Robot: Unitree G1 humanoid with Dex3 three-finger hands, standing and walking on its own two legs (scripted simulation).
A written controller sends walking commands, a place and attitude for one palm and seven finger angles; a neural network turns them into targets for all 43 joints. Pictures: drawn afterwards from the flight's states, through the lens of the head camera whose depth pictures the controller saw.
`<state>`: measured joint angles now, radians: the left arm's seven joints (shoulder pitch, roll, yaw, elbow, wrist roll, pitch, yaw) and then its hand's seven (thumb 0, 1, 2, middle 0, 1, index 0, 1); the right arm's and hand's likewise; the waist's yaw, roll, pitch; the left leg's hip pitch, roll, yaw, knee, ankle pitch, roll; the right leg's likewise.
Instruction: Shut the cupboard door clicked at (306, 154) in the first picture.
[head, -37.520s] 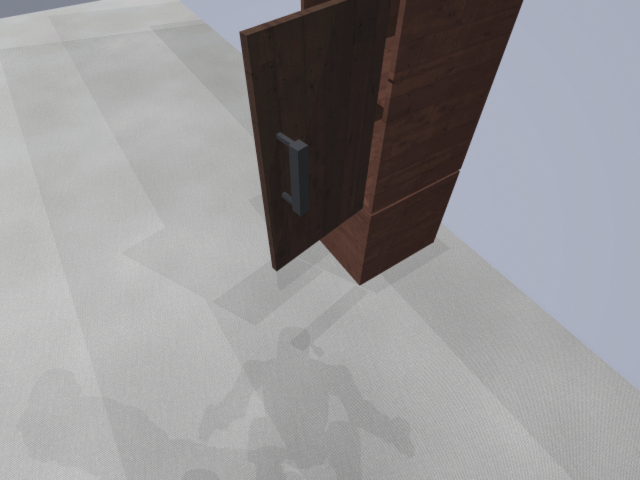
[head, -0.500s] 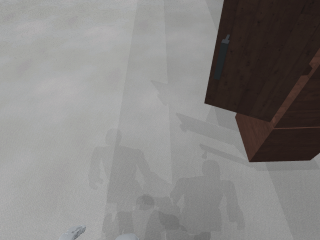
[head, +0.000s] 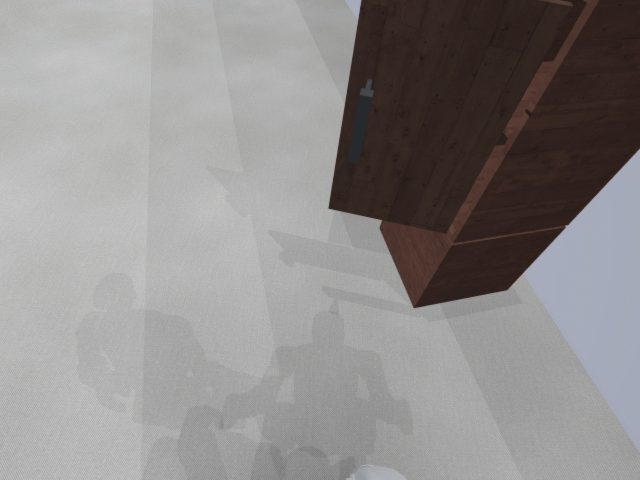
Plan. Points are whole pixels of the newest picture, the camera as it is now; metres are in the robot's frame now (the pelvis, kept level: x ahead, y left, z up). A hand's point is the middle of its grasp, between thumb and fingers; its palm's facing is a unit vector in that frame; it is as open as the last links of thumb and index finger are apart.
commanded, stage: turn to face it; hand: left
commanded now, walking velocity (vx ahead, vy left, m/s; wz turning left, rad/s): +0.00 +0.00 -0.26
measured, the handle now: (361, 122) +0.80 -0.03 -0.03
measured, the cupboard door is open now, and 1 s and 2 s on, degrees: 64 64 64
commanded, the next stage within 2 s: take the last steps up to it in 0.06 s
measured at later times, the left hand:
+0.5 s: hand out of the picture +0.08 +0.13 -0.17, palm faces -0.09 -0.98 -0.18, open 7.4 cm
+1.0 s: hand (282, 354) +0.32 +0.08 -0.17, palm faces -0.22 -0.95 -0.21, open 7.4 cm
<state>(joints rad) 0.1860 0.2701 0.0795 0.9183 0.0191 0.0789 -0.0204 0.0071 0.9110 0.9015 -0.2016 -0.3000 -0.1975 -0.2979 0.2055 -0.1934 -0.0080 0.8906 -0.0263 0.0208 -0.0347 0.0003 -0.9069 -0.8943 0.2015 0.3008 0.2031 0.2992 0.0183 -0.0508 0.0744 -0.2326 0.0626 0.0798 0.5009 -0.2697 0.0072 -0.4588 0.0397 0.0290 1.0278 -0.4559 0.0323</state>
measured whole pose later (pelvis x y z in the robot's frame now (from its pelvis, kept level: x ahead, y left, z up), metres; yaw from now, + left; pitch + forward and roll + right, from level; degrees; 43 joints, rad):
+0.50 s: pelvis +0.04 -0.04 +0.00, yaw -7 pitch +1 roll -1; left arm 0.30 0.17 0.04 1.02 0.02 -0.01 -0.01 0.00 0.91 0.90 -0.20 -0.30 -0.20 -0.30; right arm 0.25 -0.22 -0.06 1.00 -0.03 0.03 0.01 0.00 -0.91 -0.89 0.20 0.30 0.20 0.30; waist -0.01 0.01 0.02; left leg -0.48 0.09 0.07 0.88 -0.33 -0.06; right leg -0.09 0.04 -0.04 0.35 -0.28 -0.05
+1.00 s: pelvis +0.20 -0.10 -0.01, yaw -12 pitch -1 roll +1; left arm 0.17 0.22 0.06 1.01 0.02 -0.01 -0.03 0.01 0.91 0.90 -0.20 -0.30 -0.19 -0.30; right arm 0.43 -0.14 -0.04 1.09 -0.03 -0.02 -0.01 0.00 -0.91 -0.89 0.20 0.30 0.20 0.30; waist -0.05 0.00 0.06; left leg -0.03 0.11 0.17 0.43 -0.37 -0.07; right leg -0.42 -0.07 -0.08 0.59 -0.19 -0.01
